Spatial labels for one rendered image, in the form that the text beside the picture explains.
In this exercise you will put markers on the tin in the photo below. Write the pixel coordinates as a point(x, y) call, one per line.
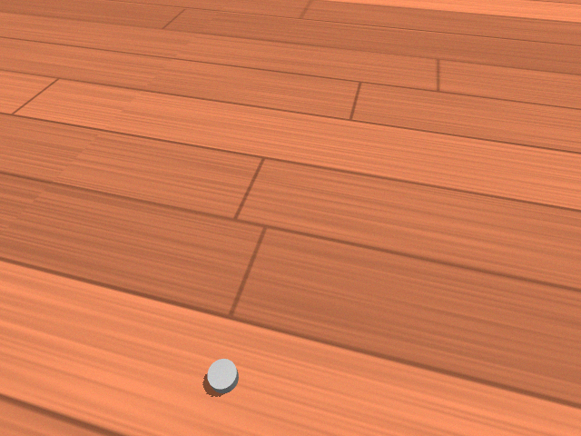
point(223, 376)

